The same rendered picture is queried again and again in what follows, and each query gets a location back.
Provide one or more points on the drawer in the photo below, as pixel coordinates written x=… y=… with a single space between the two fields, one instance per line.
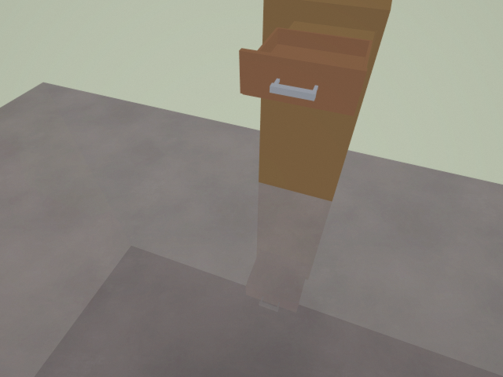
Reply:
x=336 y=64

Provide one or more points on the cabinet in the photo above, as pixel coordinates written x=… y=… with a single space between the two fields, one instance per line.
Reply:
x=303 y=149

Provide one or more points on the handle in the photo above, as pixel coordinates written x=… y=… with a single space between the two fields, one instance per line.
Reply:
x=292 y=91

